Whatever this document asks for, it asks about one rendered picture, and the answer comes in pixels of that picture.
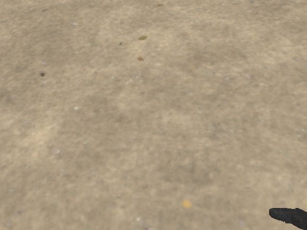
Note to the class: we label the right robot hand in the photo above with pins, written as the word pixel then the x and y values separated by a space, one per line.
pixel 296 217

